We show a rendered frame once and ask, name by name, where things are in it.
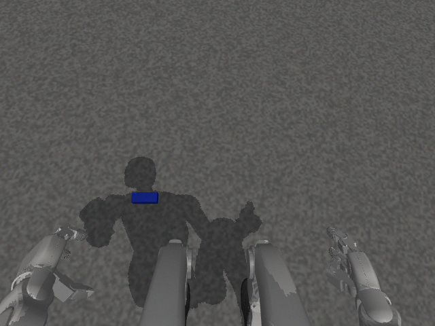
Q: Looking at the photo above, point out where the left robot arm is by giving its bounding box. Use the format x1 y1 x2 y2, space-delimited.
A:
0 268 56 326

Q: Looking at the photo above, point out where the small box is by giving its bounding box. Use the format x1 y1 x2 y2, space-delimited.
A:
131 192 158 204

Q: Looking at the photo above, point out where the left robot hand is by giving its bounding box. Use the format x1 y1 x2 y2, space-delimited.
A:
17 223 94 302

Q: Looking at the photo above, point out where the right robot hand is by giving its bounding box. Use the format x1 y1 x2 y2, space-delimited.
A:
326 227 381 298

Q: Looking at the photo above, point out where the right robot arm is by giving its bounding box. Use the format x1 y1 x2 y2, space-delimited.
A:
355 289 401 326

